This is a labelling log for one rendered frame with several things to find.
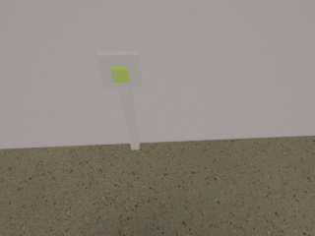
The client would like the button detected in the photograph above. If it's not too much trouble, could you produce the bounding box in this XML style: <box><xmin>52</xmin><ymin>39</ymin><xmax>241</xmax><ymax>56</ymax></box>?
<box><xmin>110</xmin><ymin>66</ymin><xmax>129</xmax><ymax>84</ymax></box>

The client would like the panel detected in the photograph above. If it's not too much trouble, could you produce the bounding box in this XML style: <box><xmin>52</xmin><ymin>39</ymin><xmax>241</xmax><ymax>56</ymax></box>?
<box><xmin>95</xmin><ymin>50</ymin><xmax>142</xmax><ymax>150</ymax></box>

